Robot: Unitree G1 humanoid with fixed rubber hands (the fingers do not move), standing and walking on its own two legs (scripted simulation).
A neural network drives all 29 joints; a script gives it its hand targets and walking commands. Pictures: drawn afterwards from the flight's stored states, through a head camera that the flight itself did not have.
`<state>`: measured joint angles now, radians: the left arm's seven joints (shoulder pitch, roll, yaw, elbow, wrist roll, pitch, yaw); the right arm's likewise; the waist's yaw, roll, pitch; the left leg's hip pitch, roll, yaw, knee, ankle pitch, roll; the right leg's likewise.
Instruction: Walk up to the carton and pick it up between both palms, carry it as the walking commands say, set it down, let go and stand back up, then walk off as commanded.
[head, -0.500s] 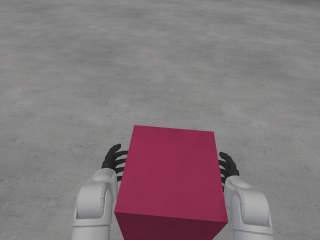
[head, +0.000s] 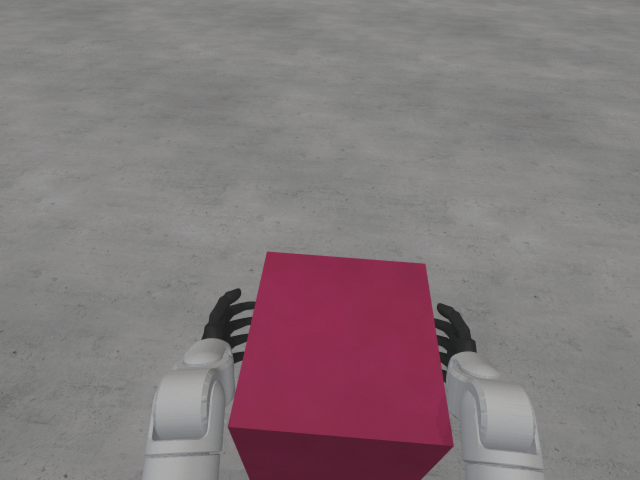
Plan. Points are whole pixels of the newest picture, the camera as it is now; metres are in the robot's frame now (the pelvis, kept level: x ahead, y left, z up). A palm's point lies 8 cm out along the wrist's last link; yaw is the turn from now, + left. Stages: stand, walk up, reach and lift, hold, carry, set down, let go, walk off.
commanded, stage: carry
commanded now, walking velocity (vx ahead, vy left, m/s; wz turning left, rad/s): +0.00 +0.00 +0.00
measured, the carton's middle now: (335, 380) +0.27 +0.00 +0.00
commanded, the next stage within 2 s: hold in 1.52 s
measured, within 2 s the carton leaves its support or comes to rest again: neither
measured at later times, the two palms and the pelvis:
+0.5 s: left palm (219, 337) +0.29 +0.14 +0.08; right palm (460, 352) +0.28 -0.15 +0.07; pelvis +0.01 +0.00 +0.00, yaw +0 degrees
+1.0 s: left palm (219, 333) +0.30 +0.15 +0.07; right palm (453, 346) +0.29 -0.14 +0.06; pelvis +0.03 +0.00 +0.00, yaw +0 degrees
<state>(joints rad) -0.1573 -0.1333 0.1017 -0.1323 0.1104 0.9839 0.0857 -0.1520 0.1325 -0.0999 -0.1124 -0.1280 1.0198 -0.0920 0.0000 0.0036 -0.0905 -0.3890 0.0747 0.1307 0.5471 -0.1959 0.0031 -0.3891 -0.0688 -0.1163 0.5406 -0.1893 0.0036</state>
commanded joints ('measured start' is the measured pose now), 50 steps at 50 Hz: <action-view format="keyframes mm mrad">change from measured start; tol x8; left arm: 1 -482 -850 -641 -175 -342 30 -211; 12 -456 -826 -577 -56 -291 56 -219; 18 -509 -873 -662 -211 -368 81 -215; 31 -473 -828 -536 -3 -255 18 -224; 37 -448 -835 -554 -8 -250 -21 -218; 38 -496 -859 -635 -157 -318 -8 -215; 48 -455 -858 -631 -145 -319 27 -216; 50 -427 -815 -549 -19 -251 3 -217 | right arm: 1 -557 815 627 -238 354 -12 207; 4 -545 817 655 -280 381 32 204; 10 -503 777 561 -121 304 28 214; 18 -577 827 639 -271 377 35 213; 36 -528 804 518 -50 262 -55 219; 38 -569 826 615 -225 339 -49 218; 45 -464 791 554 -105 287 -24 217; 48 -562 807 616 -247 340 -23 217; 50 -512 785 532 -92 270 -41 216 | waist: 1 -2 -2 -262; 50 0 -6 -266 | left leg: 1 118 76 -108 -132 -93 20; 50 158 85 -91 -88 102 22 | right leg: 1 79 -67 85 -113 -51 -11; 10 80 -72 82 -107 34 -16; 14 54 -64 83 -123 -89 -14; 25 117 -78 91 -89 123 -19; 29 89 -78 87 -106 30 -15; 50 116 -79 77 -77 100 -10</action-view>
